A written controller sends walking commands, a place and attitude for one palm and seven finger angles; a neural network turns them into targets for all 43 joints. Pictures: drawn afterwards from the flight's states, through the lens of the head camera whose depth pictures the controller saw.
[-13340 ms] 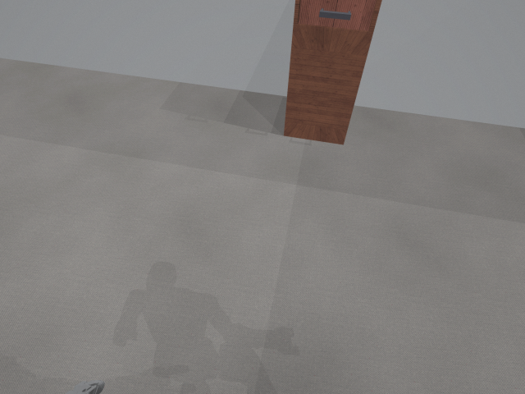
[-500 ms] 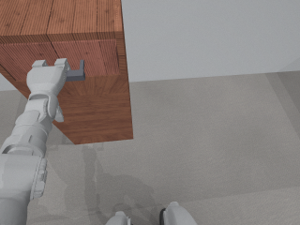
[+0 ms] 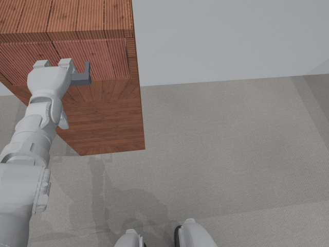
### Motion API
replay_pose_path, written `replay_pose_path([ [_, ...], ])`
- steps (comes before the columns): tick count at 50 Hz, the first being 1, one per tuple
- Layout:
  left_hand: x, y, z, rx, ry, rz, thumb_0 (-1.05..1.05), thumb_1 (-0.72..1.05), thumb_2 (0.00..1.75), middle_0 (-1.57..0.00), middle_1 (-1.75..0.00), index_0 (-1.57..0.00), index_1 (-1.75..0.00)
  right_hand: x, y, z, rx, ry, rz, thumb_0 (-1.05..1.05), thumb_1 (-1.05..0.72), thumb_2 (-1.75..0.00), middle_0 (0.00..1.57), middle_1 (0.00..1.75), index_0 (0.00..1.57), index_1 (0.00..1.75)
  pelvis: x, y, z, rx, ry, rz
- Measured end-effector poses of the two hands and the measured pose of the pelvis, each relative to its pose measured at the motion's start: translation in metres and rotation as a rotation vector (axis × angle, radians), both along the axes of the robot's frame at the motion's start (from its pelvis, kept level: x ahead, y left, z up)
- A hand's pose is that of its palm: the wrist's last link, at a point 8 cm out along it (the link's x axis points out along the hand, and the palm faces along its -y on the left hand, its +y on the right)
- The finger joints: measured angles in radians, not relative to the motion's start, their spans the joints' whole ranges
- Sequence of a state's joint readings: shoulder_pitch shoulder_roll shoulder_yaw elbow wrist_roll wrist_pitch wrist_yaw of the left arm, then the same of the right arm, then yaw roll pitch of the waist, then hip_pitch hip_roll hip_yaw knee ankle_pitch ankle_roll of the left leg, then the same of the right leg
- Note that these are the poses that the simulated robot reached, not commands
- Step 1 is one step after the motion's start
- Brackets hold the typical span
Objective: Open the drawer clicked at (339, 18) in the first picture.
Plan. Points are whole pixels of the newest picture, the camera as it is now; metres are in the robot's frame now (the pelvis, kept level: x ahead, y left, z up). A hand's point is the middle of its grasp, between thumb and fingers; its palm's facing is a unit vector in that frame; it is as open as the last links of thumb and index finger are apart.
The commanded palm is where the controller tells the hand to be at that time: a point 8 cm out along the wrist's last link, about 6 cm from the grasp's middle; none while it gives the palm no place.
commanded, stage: close the thumb around the handle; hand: left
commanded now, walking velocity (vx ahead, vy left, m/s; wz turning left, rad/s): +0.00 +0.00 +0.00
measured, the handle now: (62, 73) +0.55 +0.23 +0.03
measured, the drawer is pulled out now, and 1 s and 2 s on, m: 0.00 0.00 0.03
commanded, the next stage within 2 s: pull the drawer open in 0.70 s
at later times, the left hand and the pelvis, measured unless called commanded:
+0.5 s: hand (62, 93) +0.50 +0.24 +0.00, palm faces -0.09 -0.02 -1.00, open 7.5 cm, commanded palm +0.49 +0.23 +0.06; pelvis +0.01 +0.00 +0.00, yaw +0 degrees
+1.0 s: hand (62, 94) +0.50 +0.24 +0.01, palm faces -0.09 -0.03 -1.00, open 5.3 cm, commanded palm +0.47 +0.23 +0.06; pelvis +0.01 +0.00 +0.01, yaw -1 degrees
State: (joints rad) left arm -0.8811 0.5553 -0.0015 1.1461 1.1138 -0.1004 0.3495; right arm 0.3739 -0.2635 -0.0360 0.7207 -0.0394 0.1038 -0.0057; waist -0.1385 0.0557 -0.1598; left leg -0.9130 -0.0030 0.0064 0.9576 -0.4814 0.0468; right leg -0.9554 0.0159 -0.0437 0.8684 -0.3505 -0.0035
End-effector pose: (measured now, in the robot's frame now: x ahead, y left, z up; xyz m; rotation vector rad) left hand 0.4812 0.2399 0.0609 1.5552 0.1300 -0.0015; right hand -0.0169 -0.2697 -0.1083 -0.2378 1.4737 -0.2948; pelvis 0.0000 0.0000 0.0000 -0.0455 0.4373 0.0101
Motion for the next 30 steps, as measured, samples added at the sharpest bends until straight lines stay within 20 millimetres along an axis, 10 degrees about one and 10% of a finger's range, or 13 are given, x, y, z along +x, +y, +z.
replay_pose_path([
  [10,0.002,-0.005,0.0,-0.008,0.002,0.002,0.0,-0.32,0.38,-0.32,-1.22,-0.33,-1.22,0.006,0.0,0.001,0.008,-0.006,-0.002,0.01,-0.9,-0.9,0.2,0.3,0.2,0.3,0.005,-0.001,0.003,0.002,-0.004,-0.008],
  [30,0.006,-0.004,0.0,-0.004,0.011,0.005,0.0,0.67,0.8,-0.39,-1.32,-0.4,-1.33,0.016,-0.006,0.001,-0.005,-0.018,0.006,0.01,-0.9,-0.9,0.2,0.3,0.2,0.3,0.008,-0.004,0.003,0.005,0.003,-0.008],
])
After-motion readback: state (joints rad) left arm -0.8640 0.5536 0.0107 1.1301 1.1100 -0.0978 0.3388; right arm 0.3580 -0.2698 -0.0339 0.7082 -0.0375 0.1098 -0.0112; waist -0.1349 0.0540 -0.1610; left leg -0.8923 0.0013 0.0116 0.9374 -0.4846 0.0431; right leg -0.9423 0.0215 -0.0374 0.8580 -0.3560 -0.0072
